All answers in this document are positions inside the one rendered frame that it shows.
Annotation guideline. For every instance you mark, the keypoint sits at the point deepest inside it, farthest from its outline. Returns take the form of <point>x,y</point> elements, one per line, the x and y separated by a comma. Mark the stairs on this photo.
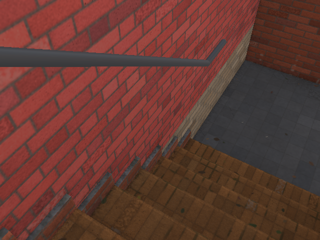
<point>200,193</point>

